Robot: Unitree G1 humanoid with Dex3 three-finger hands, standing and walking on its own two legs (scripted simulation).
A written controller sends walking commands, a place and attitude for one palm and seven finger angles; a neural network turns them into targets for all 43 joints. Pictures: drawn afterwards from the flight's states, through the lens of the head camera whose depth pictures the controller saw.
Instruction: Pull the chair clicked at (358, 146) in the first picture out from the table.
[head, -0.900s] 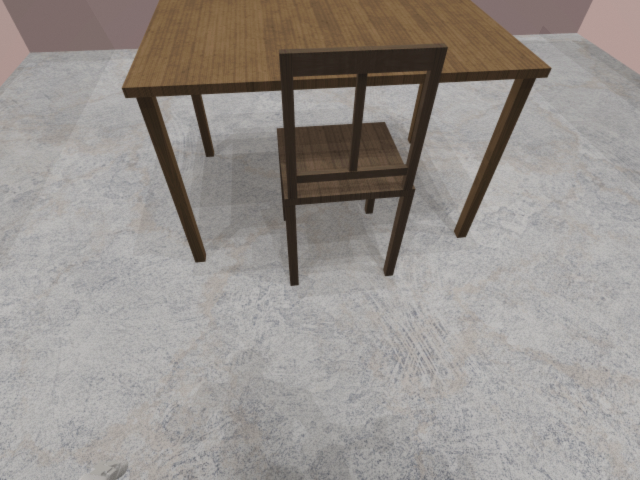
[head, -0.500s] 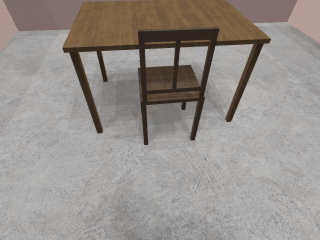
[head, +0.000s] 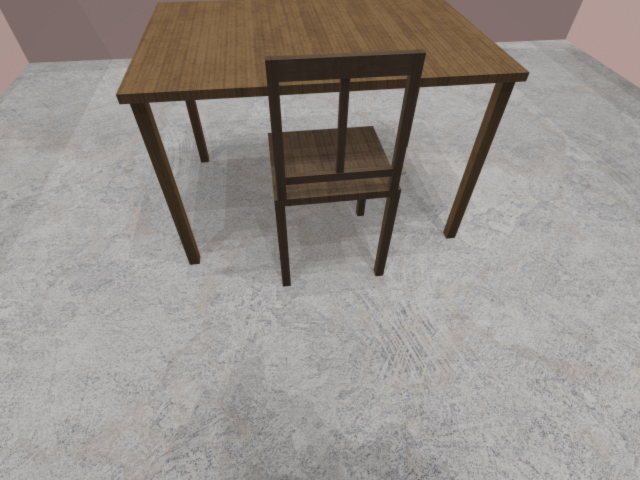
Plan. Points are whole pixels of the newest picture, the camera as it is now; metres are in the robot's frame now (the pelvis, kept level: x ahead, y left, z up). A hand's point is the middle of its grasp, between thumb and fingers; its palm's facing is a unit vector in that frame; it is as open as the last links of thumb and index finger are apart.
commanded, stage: stand and wait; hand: left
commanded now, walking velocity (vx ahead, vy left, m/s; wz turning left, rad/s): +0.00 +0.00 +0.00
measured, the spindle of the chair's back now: (342, 128) +0.99 -0.01 -0.09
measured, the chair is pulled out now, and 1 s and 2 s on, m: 0.00 0.00 0.00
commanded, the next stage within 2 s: look at it before walking up in 0.12 s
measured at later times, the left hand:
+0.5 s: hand out of the picture +0.08 +0.25 -0.16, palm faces -0.03 -0.94 -0.33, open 7.4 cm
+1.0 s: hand out of the picture +0.09 +0.25 -0.16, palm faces -0.04 -0.94 -0.34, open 7.4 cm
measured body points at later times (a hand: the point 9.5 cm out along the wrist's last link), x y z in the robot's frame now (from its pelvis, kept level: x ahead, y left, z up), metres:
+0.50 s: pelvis +0.01 +0.00 +0.00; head +0.01 +0.01 +0.45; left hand +0.09 +0.30 -0.13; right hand +0.09 -0.29 -0.13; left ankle +0.00 +0.13 -0.74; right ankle +0.01 -0.11 -0.74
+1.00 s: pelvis +0.01 +0.00 +0.00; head +0.02 +0.00 +0.45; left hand +0.09 +0.30 -0.13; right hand +0.10 -0.29 -0.13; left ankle +0.00 +0.13 -0.74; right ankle +0.01 -0.11 -0.74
